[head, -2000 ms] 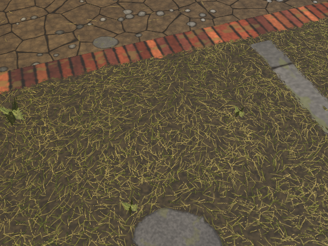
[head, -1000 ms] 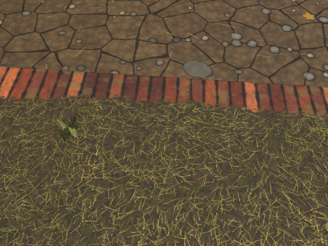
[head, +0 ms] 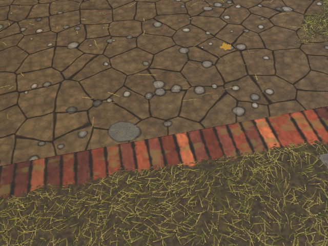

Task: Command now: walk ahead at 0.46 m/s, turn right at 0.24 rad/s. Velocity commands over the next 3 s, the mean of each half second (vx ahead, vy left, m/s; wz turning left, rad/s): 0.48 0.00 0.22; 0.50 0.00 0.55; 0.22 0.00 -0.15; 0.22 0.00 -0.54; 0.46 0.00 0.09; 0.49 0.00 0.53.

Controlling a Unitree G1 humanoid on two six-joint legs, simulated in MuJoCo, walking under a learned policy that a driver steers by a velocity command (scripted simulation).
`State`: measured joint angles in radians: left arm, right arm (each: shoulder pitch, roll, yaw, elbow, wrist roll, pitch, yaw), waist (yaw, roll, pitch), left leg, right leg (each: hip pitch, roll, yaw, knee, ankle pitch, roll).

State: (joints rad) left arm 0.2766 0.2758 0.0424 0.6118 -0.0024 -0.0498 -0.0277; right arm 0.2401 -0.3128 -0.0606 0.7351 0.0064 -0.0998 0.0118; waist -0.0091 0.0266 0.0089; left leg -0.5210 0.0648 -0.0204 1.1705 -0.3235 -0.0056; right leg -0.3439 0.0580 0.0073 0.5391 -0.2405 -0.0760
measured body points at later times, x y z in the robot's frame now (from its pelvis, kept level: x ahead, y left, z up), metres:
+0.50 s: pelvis +0.29 +0.04 -0.01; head +0.33 +0.04 +0.44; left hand +0.30 +0.32 -0.13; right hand +0.52 -0.18 -0.10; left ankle +0.36 +0.12 -0.73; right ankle +0.12 -0.10 -0.62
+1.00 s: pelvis +0.59 +0.04 +0.00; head +0.61 +0.03 +0.45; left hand +0.59 +0.34 -0.08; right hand +0.81 -0.17 -0.11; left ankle +0.46 +0.13 -0.64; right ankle +0.67 -0.04 -0.73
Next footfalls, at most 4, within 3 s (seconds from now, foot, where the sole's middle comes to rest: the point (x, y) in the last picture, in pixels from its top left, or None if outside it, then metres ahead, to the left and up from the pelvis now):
0.40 left None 0.40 0.13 -0.77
0.86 right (183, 191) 0.71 -0.03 -0.77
1.28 left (115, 178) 0.78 0.28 -0.77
1.70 right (173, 170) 0.81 0.01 -0.77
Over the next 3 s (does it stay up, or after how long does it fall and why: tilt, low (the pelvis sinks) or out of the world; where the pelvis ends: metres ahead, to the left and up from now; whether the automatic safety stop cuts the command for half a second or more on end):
stays up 1.35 0.19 0.01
